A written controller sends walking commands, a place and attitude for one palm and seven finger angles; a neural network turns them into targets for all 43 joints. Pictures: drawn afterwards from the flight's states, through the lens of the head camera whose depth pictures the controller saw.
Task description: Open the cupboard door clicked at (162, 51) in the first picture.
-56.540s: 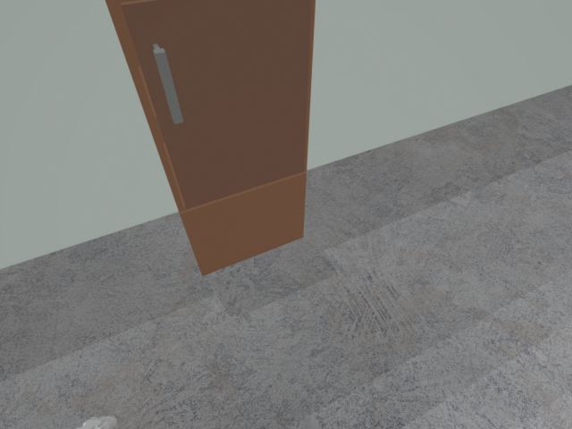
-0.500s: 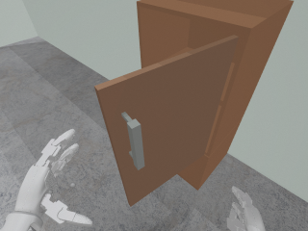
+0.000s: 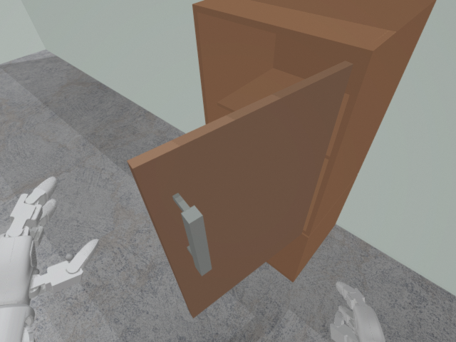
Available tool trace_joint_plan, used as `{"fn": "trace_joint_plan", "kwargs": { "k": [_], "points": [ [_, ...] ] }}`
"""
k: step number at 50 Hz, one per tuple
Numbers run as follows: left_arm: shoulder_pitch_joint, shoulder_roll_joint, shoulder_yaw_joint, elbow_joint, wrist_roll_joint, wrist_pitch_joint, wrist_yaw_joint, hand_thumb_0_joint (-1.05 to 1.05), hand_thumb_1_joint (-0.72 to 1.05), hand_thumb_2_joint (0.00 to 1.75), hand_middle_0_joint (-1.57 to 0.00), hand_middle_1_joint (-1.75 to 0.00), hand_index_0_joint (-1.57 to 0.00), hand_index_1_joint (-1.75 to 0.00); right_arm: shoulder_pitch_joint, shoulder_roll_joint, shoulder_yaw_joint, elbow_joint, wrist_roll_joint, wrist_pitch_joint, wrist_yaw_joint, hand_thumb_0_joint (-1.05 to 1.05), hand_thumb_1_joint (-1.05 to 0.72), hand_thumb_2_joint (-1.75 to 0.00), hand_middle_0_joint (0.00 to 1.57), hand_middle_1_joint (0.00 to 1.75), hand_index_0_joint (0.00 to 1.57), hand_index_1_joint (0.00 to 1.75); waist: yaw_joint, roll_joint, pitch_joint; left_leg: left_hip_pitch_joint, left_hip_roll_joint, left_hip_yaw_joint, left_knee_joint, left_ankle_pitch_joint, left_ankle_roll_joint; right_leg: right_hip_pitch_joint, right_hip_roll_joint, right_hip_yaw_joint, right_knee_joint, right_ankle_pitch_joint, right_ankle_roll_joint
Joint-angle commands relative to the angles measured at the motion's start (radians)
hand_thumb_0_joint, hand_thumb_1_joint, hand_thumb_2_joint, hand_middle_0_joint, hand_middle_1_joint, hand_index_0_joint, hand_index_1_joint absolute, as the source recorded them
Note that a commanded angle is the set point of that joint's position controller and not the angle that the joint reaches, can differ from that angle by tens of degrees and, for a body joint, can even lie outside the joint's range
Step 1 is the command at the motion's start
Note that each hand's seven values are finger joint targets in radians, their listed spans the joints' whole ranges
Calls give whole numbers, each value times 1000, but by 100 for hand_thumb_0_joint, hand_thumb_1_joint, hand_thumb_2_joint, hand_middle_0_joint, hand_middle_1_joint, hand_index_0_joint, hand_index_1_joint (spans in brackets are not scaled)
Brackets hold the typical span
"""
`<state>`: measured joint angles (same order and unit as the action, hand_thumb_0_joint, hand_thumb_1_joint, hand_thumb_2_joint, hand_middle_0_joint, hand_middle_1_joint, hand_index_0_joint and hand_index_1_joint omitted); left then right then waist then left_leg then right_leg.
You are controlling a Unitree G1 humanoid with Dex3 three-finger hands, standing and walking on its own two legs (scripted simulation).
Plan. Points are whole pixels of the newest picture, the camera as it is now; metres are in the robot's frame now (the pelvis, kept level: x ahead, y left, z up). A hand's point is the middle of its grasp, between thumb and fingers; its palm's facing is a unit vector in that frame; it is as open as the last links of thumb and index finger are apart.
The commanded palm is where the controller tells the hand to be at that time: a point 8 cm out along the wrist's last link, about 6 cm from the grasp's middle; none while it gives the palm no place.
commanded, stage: draw the hand back to the body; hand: left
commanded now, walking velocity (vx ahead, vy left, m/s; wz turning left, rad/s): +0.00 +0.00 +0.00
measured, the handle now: (192, 236) +0.26 +0.10 +0.08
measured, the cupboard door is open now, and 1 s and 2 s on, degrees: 79 79 79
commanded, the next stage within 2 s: step back with the hand held close in 0.52 s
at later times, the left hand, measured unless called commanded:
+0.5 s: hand (67, 247) +0.19 +0.24 +0.15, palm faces +0.42 -0.80 -0.42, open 7.4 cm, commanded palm +0.14 +0.29 +0.17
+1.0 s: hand (41, 273) +0.16 +0.26 +0.14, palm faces +0.31 -0.79 -0.52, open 7.4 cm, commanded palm +0.10 +0.30 +0.17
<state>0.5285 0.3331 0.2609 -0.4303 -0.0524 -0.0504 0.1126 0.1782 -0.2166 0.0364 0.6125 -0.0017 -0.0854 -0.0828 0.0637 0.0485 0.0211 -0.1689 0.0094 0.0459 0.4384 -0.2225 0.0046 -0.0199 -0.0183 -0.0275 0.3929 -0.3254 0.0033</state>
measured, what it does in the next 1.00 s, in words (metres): stands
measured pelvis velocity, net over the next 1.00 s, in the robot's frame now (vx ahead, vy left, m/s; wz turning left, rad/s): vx -0.05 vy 0.01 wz -0.01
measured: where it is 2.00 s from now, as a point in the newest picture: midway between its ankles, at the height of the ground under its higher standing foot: outside the picture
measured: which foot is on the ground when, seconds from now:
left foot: down 0.00-1.00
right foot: down 0.00-1.00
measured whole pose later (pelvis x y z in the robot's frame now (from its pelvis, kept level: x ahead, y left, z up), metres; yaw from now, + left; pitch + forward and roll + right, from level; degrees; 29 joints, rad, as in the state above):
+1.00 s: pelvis -0.05 +0.01 +0.00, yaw -1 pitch +0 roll -1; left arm 0.57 0.43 0.37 -0.49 -0.06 -0.10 0.11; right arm 0.15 -0.24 -0.02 0.54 0.03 0.04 -0.09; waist 0.01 0.05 0.06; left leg -0.31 0.03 0.05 0.47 -0.15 0.01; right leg -0.17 0.00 -0.02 0.44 -0.26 0.01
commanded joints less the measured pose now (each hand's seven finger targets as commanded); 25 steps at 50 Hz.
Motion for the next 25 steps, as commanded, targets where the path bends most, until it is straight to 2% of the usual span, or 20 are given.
{"fn": "trace_joint_plan", "kwargs": {
  "k": [1, 4, 7, 8, 10, 16, 17, 18, 24, 25],
  "points": [
    [-70, 179, 158, -207, -8, -67, 26, 0, 69, 81, -19, -30, -19, -30, -114, -104, -47, -158, -1, -38, -10, 0, -90, -90, 20, 30, 20, 30, 7, 3, -118, 167, 14, -21, -26, 351, 17, -98, 23, -13, -50, 394, -12],
    [-88, 190, 180, -176, -14, -59, 26, 0, 80, 86, -20, -30, -20, -30, -115, -104, -49, -154, 0, -25, -9, 0, -90, -90, 20, 30, 20, 30, 7, -14, -111, 161, 11, -14, -24, 355, 20, -92, 20, -11, -55, 428, -9],
    [-136, 212, 203, -174, -16, -59, 27, 0, 90, 90, -20, -30, -20, -30, -120, -105, -53, -151, 3, -17, -10, 0, -90, -90, 20, 30, 20, 30, 5, 4, -110, 170, 10, -7, -19, 354, 22, -102, 20, -8, -61, 436, -7],
    [-133, 194, 185, -158, -15, -57, 24, 0, 90, 90, -20, -30, -20, -30, -121, -108, -54, -148, 2, -15, -10, 0, -90, -90, 20, 30, 20, 30, 4, 12, -107, 169, 8, -6, -20, 356, 22, -93, 18, -7, -64, 442, -9],
    [-107, 174, 169, -147, -19, -54, 19, 0, 90, 90, -20, -30, -20, -30, -119, -108, -55, -154, 2, -11, -6, 0, -90, -90, 20, 30, 20, 30, 4, -16, -107, 165, 9, -6, -25, 358, 24, -90, 19, -10, -60, 449, -4],
    [-112, 204, 192, -176, -18, -61, 19, 0, 90, 90, -20, -30, -20, -30, -125, -106, -60, -156, 2, -9, -8, 0, -90, -90, 20, 30, 20, 30, 9, -22, -124, 173, 4, 1, -19, 360, 27, -84, 19, -6, -64, 477, -2],
    [-125, 205, 191, -195, -18, -64, 18, 0, 90, 90, -20, -30, -20, -30, -126, -105, -60, -157, 3, -11, -8, 0, -90, -90, 20, 30, 20, 30, 7, 6, -129, 178, 2, 3, -18, 353, 25, -86, 17, -3, -66, 469, -2],
    [-127, 217, 199, -191, -16, -66, 20, 0, 90, 90, -20, -30, -20, -30, -125, -104, -60, -152, 2, -11, -10, 0, -90, -90, 20, 30, 20, 30, 8, -1, -129, 176, 2, 2, -17, 355, 26, -79, 15, -4, -69, 477, -4],
    [-114, 199, 193, -150, -24, -71, 16, 0, 90, 90, -20, -30, -20, -30, -133, -101, -59, -146, 5, -11, -14, 0, -90, -90, 20, 30, 20, 30, 5, -3, -80, 165, 3, 3, -32, 289, 26, -110, 17, -1, -89, 415, 0],
    [-120, 192, 186, -149, -25, -73, 14, 0, 90, 90, -20, -30, -20, -30, -134, -101, -60, -147, 6, -12, -15, 0, -90, -90, 20, 30, 20, 30, 3, -23, -71, 166, 3, 5, -31, 282, 27, -116, 18, -1, -94, 411, 2]
  ]
}}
